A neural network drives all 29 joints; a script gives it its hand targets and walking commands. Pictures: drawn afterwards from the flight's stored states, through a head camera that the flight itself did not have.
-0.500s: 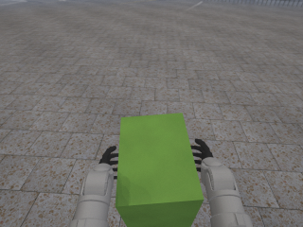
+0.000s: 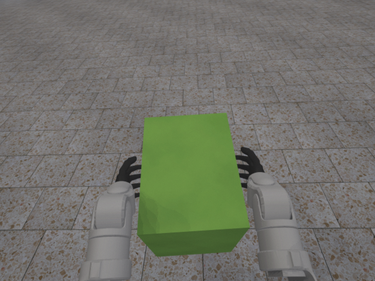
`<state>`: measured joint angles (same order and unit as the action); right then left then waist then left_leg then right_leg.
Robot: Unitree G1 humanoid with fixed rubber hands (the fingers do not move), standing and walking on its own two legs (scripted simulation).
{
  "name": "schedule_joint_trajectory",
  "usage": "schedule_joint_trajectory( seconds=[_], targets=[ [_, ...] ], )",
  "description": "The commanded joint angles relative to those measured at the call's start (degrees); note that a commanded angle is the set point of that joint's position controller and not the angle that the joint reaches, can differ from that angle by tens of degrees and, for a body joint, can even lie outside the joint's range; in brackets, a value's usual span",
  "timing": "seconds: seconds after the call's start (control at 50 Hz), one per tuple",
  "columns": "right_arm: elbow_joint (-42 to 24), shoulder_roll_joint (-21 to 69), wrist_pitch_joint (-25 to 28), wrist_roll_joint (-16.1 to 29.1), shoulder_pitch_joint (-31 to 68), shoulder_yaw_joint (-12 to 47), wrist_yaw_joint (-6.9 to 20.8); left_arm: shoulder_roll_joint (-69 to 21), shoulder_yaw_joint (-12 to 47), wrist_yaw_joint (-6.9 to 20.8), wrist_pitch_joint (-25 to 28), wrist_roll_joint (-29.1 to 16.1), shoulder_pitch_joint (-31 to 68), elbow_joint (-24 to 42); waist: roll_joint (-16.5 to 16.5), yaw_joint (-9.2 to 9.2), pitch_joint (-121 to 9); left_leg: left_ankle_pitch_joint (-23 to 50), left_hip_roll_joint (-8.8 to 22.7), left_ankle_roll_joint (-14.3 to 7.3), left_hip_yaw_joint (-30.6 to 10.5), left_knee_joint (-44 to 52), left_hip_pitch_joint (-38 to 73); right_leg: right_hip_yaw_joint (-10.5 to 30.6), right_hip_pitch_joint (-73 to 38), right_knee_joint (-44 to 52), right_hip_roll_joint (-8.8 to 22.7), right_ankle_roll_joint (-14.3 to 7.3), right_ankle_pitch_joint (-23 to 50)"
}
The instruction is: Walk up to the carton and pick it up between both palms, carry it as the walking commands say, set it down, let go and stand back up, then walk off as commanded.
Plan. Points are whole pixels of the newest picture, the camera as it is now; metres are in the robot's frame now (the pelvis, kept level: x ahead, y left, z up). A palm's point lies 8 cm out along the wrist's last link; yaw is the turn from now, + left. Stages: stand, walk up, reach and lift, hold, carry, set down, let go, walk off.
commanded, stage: carry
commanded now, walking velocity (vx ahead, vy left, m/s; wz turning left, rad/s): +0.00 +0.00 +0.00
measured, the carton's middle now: (190, 188) +0.35 +0.00 +0.01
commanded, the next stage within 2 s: none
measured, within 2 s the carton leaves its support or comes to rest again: neither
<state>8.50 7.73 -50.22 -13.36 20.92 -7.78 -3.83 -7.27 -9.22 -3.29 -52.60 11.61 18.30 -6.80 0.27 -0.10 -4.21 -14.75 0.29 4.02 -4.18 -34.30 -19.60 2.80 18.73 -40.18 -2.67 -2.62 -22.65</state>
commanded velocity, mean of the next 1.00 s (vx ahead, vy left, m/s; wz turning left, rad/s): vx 0.00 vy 0.00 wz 0.00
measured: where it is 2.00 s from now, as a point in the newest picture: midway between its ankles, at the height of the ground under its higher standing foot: outside the picture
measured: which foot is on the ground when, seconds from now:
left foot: up 0.00-0.54, down 0.56-1.00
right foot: down 0.00-1.00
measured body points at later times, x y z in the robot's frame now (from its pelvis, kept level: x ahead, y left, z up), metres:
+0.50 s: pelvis +0.00 -0.05 +0.02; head +0.03 -0.06 +0.47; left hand +0.28 +0.10 +0.11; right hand +0.30 -0.18 +0.11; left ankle +0.02 +0.07 -0.70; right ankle +0.01 -0.08 -0.72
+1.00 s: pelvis -0.06 -0.03 +0.02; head -0.08 -0.03 +0.47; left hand +0.21 +0.12 +0.12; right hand +0.22 -0.17 +0.13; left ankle +0.00 +0.06 -0.71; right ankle +0.01 -0.07 -0.72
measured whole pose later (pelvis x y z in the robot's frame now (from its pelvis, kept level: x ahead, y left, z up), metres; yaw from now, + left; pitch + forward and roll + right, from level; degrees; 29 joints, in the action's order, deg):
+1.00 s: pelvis -0.06 -0.03 +0.02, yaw +2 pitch +1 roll +1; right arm -26.2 7.7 -72.2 -6.8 8.8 -2.2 -8.3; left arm -7.7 -3.0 -7.5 -73.7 4.2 8.7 24.4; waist -0.9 -0.4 -5.0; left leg -19.5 0.1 -3.4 7.4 -31.2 -20.8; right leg -2.6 18.7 -24.8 -5.2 -4.8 -7.4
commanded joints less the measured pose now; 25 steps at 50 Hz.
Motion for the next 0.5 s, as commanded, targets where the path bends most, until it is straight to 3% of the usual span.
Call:
schedule_joint_trajectory(
  seconds=[0.0, 0.02, 0.06, 0.08, 0.12, 0.16, 0.2, 0.22, 0.24, 0.28, 0.3, 0.32, 0.36, 0.4, 0.42, 0.44, 0.46, 0.48],
  targets=[
    [-24.07, 61.04, -8.52, 27.05, 21.73, 40.46, 4.33, -55.52, 38.3, 7.06, -5.62, -27.71, 29.11, 26.79, -12.31, 0.34, -24.6, -12.23, 1.64, -0.56, 5.95, -32.3, -24.02, 16.37, -27.53, 6.81, 17.28, -0.61, 76.12],
    [-26.81, 60.61, -9.82, 27.72, 18.81, 40.65, 3.52, -54.28, 37.42, 5.83, -6.7, -27.6, 25.51, 30.12, -12.01, 0.45, -26.07, -9.92, 0.85, -0.86, 7.28, -33.99, -23.48, 13.89, -28.31, 6.59, 15.81, 0.89, 80.78],
    [-30.56, 61.77, -12.13, 29.02, 15.87, 41.81, 2.88, -54.51, 38.96, 4.68, -8.02, -29.22, 25.92, 38.91, -9.66, 0.61, -26.56, -7.93, 0.94, -0.93, 7.35, -31.85, -21.32, 11.83, -28.17, 7.27, 14.75, 2.28, 76.03],
    [-32.22, 60.77, -13.4, 29.31, 13.31, 41.73, 2.47, -54.01, 38.75, 4.12, -9.32, -28.73, 22.92, 39.83, -7.41, 0.81, -25.67, -7.77, 0.96, -0.89, 7.6, -30.5, -21.47, 11.79, -28.9, 7.42, 14.46, 2.9, 74.81],
    [-37.34, 58.43, -14.94, 29.46, 10.41, 41.5, 1.17, -52.74, 38.2, 2.97, -11.28, -28.56, 17.97, 42.17, -6.04, 1.13, -26.0, -8.02, 0.35, -1.05, 8.13, -28.76, -21.01, 12.65, -30.02, 8.24, 14.51, 4.64, 75.68],
    [-38.69, 53.49, -16.6, 27.95, 6.76, 39.14, -0.73, -48.3, 36.12, 1.46, -13.25, -27.67, 13.96, 42.62, -7.9, 1.33, -25.66, -7.19, -0.19, -1.13, 8.58, -25.24, -20.12, 12.98, -30.75, 9.53, 14.53, 6.13, 76.47],
    [-40.44, 51.19, -17.9, 27.47, 4.94, 38.36, -1.57, -46.62, 36.44, 0.63, -14.55, -27.78, 12.14, 44.1, -8.12, 1.58, -25.99, -8.11, -0.56, -1.15, 8.28, -21.26, -19.45, 13.3, -32.49, 10.07, 14.75, 5.05, 76.68],
    [-40.74, 49.46, -18.48, 26.96, 3.46, 37.58, -2.1, -44.61, 36.06, 0.04, -15.04, -27.57, 11.13, 45.24, -9.17, 1.55, -26.04, -7.47, -0.91, -1.14, 8.72, -19.85, -18.6, 12.71, -32.64, 10.23, 13.98, 6.38, 78.02],
    [-40.4, 50.4, -19.01, 26.8, 2.75, 37.77, -2.12, -45.57, 37.16, 0.16, -15.51, -28.26, 11.01, 45.61, -8.85, 1.51, -26.76, -8.35, -1.38, -1.12, 8.88, -19.13, -17.23, 12.6, -32.92, 10.73, 14.04, 7.59, 79.84],
    [-42.94, 49.65, -19.11, 26.72, 3.92, 37.31, -2.28, -46.07, 37.74, -0.04, -16.03, -28.2, 10.56, 46.07, -7.97, 1.78, -27.3, -7.95, -2.23, -0.84, 9.26, -14.41, -16.5, 12.8, -34.99, 10.44, 14.05, 7.93, 81.96],
    [-43.22, 49.81, -19.32, 26.83, 3.8, 37.75, -2.44, -46.1, 37.37, -0.03, -16.34, -27.97, 9.56, 45.07, -8.75, 1.93, -27.09, -7.43, -2.51, -0.6, 10.32, -11.86, -15.52, 11.9, -35.48, 10.93, 13.85, 9.16, 82.11],
    [-44.5, 51.54, -19.25, 27.7, 5.02, 38.66, -2.16, -47.5, 38.25, 0.18, -16.22, -28.3, 10.08, 46.74, -9.57, 1.73, -27.89, -7.22, -3.18, -0.56, 11.94, -9.03, -12.9, 9.43, -34.85, 11.19, 12.7, 12.19, 84.63],
    [-44.59, 51.3, -19.47, 27.63, 3.87, 38.56, -1.9, -47.22, 38.38, 0.13, -16.33, -27.65, 9.91, 47.27, -9.48, 1.73, -27.82, -7.44, -5.27, 0.01, 15.32, -1.04, -8.9, 6.88, -33.92, 11.45, 11.22, 14.74, 86.37],
    [-44.29, 51.9, -19.36, 27.61, 3.32, 38.26, -1.47, -47.91, 38.75, 0.34, -16.19, -27.57, 10.36, 47.4, -10.64, 1.2, -28.48, -3.51, -4.89, -0.61, 14.96, 7.26, -1.38, 3.66, -30.36, 10.28, 10.14, 15.68, 82.22],
    [-43.82, 52.6, -19.35, 27.78, 2.72, 38.41, -1.06, -48.15, 39.35, 0.34, -15.99, -27.67, 11.38, 48.36, -8.96, 0.86, -28.81, 1.09, -3.38, -1.48, 13.98, 10.41, 4.99, 3.77, -25.26, 10.31, 11.15, 15.53, 77.73],
    [-44.81, 52.93, -19.03, 28.11, 2.49, 38.91, -0.71, -48.8, 39.31, 0.7, -15.99, -27.21, 10.11, 46.96, -8.23, -0.4, -29.9, 7.34, 0.06, -3.72, 11.69, 14.68, 15.63, 1.79, -16.25, 8.11, 10.24, 17.84, 73.63],
    [-44.06, 53.4, -18.91, 27.86, 1.97, 38.58, -0.37, -48.27, 39.92, 0.86, -15.76, -27.53, 11.8, 48.13, -6.48, -0.73, -30.15, 13.44, 4.31, -6.5, 6.17, 13.97, 23.29, 0.74, -8.53, 6.42, 7.77, 16.67, 60.69],
    [-43.65, 53.18, -19.04, 27.57, 2.15, 38.08, -0.2, -48.75, 40.34, 1.07, -16.25, -27.68, 11.84, 47.11, 1.88, -0.55, -30.51, 25.26, 10.38, -9.71, -0.37, 10.02, 27.31, 1.68, -2.4, 3.64, 6.49, 13.51, 36.37]
  ],
)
